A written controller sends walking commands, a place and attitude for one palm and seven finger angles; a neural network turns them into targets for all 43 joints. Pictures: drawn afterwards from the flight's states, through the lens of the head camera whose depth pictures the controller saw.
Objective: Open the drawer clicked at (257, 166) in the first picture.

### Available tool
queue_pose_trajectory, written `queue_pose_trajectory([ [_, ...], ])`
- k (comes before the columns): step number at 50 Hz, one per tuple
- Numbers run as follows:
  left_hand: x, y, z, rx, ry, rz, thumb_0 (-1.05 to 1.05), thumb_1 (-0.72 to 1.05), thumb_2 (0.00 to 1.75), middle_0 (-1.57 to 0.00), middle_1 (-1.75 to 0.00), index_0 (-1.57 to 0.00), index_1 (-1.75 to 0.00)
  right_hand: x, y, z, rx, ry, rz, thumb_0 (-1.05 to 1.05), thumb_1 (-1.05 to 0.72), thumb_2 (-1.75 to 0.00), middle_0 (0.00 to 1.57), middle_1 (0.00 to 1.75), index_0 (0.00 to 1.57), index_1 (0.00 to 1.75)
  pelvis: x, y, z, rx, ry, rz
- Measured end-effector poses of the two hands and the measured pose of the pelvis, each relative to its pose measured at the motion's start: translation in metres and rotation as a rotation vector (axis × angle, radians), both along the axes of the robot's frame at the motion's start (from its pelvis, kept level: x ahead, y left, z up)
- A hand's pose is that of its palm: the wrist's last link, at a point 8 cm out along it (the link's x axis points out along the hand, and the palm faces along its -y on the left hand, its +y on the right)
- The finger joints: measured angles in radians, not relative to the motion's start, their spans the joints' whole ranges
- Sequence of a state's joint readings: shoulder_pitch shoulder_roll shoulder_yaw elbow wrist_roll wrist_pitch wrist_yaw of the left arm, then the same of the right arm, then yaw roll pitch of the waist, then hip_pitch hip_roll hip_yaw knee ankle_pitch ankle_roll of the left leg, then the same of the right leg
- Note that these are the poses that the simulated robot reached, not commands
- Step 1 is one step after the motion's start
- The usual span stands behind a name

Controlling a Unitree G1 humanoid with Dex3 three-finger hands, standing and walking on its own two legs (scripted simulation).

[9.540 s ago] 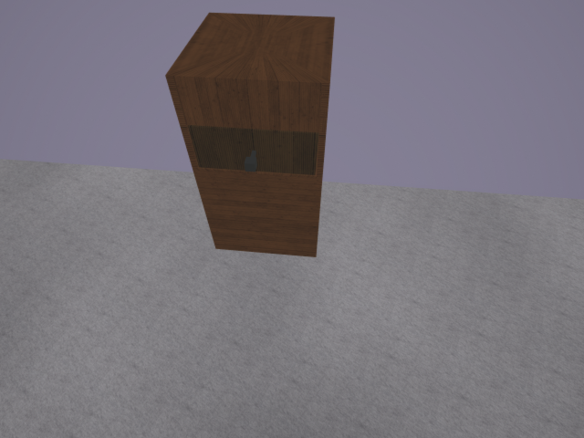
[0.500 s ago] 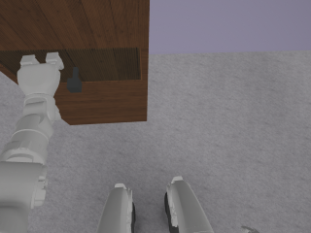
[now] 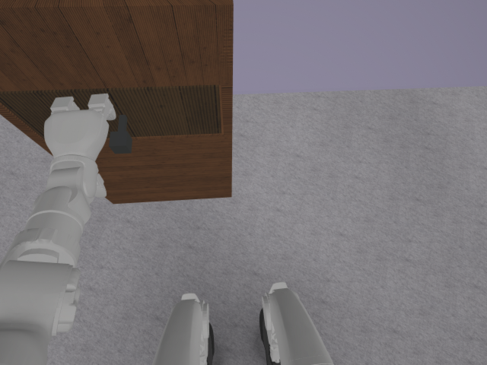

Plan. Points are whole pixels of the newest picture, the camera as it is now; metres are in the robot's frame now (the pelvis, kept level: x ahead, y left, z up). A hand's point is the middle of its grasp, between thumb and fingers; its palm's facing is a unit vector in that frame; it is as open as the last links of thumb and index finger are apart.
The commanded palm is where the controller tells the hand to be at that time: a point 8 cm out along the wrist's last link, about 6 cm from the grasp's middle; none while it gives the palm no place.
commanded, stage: move the hooked fingers above the handle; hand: left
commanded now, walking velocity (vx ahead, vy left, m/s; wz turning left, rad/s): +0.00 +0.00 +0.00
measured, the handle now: (121, 134) +0.54 +0.21 -0.09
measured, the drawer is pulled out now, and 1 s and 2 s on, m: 0.00 0.00 0.00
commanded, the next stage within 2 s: lower the fingers behind the handle in 1.82 s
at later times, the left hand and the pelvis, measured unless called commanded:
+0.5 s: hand (97, 149) +0.48 +0.23 -0.04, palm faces -0.12 +0.02 -0.99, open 13.7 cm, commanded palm +0.48 +0.21 +0.02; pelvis +0.00 -0.01 +0.01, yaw +0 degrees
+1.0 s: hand (94, 147) +0.48 +0.23 -0.03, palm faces -0.11 +0.00 -0.99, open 13.8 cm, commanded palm +0.48 +0.22 +0.03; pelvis +0.01 +0.00 +0.01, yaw +0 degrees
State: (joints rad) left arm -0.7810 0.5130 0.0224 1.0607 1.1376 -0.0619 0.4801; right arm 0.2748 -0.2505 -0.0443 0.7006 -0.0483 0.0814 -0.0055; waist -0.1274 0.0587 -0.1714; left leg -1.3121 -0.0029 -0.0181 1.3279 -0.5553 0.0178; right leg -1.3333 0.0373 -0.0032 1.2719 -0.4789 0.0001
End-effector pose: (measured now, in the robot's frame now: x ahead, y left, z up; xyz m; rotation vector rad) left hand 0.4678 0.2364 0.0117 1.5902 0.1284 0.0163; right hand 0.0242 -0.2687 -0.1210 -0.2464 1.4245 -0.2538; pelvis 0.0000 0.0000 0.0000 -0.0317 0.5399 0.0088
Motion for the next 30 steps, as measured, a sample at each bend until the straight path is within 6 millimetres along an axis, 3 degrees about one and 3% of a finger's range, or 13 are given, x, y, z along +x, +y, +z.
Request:
queue_pose_trajectory([
  [5,-0.001,-0.017,0.012,-0.031,0.006,-0.06,0.0,-0.49,0.3,-0.32,-1.2,-0.32,-1.2,0.006,0.002,0.007,-0.001,-0.005,0.009,0.0,-0.9,-0.89,0.2,0.3,0.21,0.3,0.004,-0.002,0.007,-0.005,-0.016,0.017],
  [10,0.017,-0.038,0.022,-0.054,-0.034,-0.09,0.0,-0.49,0.3,-0.32,-1.2,-0.32,-1.2,0.013,-0.004,0.015,-0.025,-0.047,0.007,0.0,-0.9,-0.89,0.2,0.3,0.21,0.3,0.007,-0.004,0.009,-0.008,-0.017,0.018],
  [15,0.016,-0.036,0.02,-0.034,-0.054,-0.064,0.0,-0.49,0.3,-0.36,-1.23,-0.35,-1.24,0.014,-0.009,0.013,-0.022,-0.055,0.011,0.0,-0.9,-0.89,0.2,0.3,0.21,0.3,0.007,-0.005,0.007,-0.003,-0.017,0.005],
  [23,0.001,-0.009,0.004,0.009,0.046,0.012,0.0,-0.48,0.3,-0.33,-1.21,-0.33,-1.22,0.01,-0.008,0.007,-0.005,-0.039,0.002,0.0,-0.9,-0.89,0.2,0.3,0.21,0.3,0.003,-0.006,0.006,0.009,-0.014,-0.004],
  [30,0.002,-0.025,0.013,-0.046,0.003,-0.101,0.0,-0.49,0.3,-0.33,-1.2,-0.33,-1.2,0.011,-0.007,0.008,-0.022,-0.029,0.012,0.0,-0.9,-0.89,0.2,0.3,0.21,0.3,0.006,-0.007,0.006,0.0,-0.012,0.014],
])
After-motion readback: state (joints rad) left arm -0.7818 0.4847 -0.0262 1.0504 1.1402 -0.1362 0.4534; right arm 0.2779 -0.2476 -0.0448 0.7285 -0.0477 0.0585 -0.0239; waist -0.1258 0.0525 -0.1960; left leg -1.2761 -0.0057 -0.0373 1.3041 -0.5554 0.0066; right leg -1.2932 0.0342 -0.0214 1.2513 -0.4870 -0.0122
